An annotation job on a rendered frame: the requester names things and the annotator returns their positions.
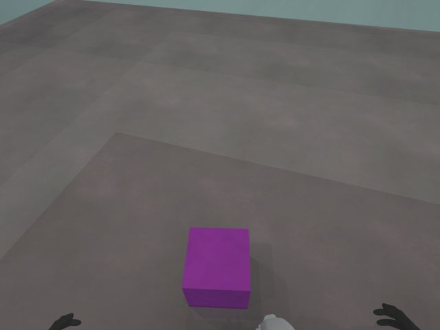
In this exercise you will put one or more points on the robot left hand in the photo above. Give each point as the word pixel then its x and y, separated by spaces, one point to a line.
pixel 65 321

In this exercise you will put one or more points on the robot right hand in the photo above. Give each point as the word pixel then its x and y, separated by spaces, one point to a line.
pixel 401 321

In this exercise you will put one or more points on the right robot shin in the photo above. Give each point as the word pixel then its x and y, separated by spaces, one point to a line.
pixel 269 316

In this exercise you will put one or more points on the carton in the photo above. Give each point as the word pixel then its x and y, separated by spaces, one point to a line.
pixel 217 268

